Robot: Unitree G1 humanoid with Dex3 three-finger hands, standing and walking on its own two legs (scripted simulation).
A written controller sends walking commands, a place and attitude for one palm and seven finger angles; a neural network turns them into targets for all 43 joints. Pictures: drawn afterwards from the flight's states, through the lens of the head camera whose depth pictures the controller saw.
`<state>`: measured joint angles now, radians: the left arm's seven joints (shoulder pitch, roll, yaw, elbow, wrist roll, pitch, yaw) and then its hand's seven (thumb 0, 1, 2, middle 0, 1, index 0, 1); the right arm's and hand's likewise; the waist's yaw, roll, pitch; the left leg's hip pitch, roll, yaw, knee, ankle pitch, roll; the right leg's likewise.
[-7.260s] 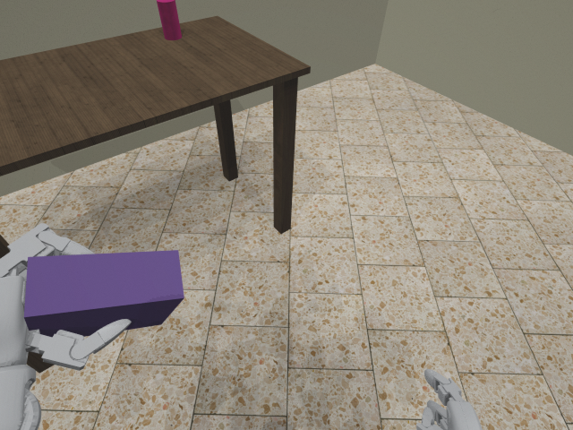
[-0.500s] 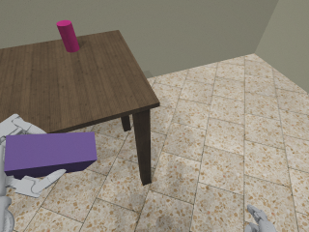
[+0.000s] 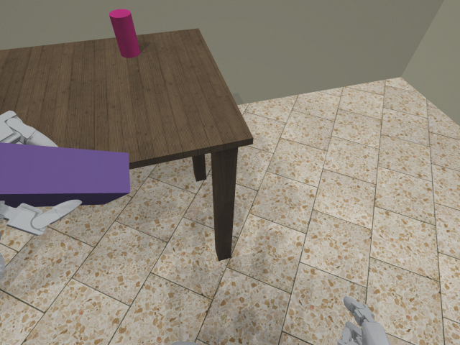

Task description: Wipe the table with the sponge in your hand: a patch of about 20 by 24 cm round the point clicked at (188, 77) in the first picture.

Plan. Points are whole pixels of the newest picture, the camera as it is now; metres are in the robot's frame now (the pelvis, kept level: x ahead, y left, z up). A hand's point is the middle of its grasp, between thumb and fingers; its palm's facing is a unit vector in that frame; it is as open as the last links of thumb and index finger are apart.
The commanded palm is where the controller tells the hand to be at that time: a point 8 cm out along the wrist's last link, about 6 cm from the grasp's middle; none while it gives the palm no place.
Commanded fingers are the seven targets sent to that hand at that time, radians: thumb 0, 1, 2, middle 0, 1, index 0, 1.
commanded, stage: look again from close up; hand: left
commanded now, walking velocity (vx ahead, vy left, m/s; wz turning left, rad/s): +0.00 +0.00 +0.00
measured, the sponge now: (82, 180) +0.27 +0.25 +0.17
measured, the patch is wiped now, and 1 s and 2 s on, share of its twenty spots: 0.00 0.00 0.00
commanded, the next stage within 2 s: shuffle to correct the standing spot in 0.24 s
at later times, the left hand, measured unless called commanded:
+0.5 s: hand (48, 187) +0.25 +0.28 +0.17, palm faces +0.40 -0.85 -0.33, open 9.6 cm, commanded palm +0.19 +0.32 +0.18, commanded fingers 0.00 0.10 1.30 -1.20 -1.60 -1.20 -1.60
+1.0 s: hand (73, 146) +0.34 +0.30 +0.16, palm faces +0.36 -0.84 -0.41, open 9.6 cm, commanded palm +0.27 +0.33 +0.18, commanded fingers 0.00 0.10 1.30 -1.20 -1.60 -1.20 -1.60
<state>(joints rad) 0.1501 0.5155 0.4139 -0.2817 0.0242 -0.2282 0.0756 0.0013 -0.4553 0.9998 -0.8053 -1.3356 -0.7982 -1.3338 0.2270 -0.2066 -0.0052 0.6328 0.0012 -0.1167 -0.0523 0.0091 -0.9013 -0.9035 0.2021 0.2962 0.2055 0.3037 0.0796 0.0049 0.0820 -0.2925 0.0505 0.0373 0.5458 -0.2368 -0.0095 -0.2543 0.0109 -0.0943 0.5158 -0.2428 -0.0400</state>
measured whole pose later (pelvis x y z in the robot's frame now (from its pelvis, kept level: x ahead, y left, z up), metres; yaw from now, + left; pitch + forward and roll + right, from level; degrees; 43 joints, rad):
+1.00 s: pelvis +0.10 +0.06 -0.01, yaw -2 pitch -1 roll +0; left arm 0.41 0.38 0.41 -0.49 -0.03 -0.23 0.12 0.00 -0.45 1.00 -0.80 -1.34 -0.79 -1.34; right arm 0.21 -0.19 -0.02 0.57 0.01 -0.09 0.01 0.01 -0.90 -0.90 0.20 0.30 0.20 0.30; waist -0.02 -0.04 0.07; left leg -0.17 -0.03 0.12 0.64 -0.45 0.08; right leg -0.43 -0.03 -0.04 1.07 -0.49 -0.01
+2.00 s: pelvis +0.20 +0.12 +0.01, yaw +0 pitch +0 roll -1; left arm 0.44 0.38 0.34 -0.48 -0.04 -0.13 0.14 0.00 -0.45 1.01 -0.80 -1.34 -0.79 -1.34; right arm 0.16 -0.19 0.02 0.57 0.01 -0.10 -0.06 0.01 -0.90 -0.90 0.20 0.30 0.21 0.30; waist 0.00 0.00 0.03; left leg -0.24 0.05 0.06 0.46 -0.22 -0.01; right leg -0.20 0.01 -0.04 0.42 -0.23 -0.01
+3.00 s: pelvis +0.21 +0.17 +0.01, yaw +0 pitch +0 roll -2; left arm 0.40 0.39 0.36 -0.49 -0.02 -0.21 0.09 0.00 -0.45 1.01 -0.79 -1.34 -0.79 -1.34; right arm 0.15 -0.17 0.01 0.57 0.01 -0.14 -0.01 0.01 -0.90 -0.90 0.20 0.30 0.21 0.30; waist 0.01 -0.05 0.07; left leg -0.24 0.00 0.09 0.50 -0.27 0.06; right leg -0.17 -0.04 -0.02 0.41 -0.24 0.05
